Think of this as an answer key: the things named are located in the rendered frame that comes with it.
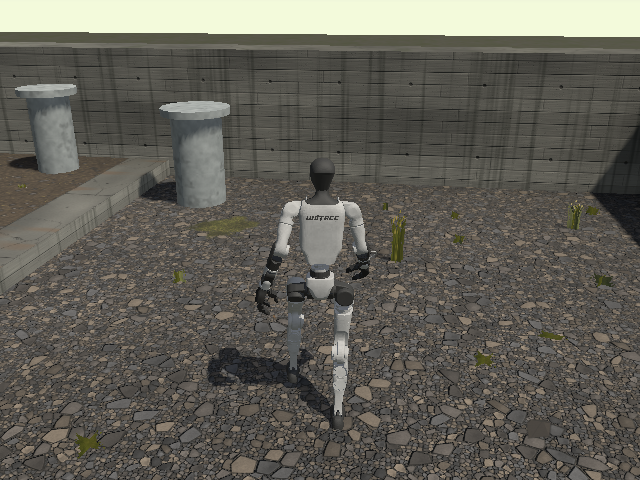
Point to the right robot shin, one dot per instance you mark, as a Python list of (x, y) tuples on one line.
[(340, 372)]

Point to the robot right hand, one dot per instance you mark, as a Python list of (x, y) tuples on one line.
[(362, 274)]

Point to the robot right upper arm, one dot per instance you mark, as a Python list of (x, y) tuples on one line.
[(353, 212)]

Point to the left robot forearm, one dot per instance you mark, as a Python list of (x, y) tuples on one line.
[(271, 269)]

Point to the robot left upper arm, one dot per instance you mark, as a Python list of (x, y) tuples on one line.
[(289, 211)]

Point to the left robot thigh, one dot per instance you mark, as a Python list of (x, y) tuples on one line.
[(296, 290)]

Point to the right robot forearm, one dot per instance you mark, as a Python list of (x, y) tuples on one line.
[(364, 259)]

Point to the robot left hand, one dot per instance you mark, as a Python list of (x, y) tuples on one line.
[(261, 301)]

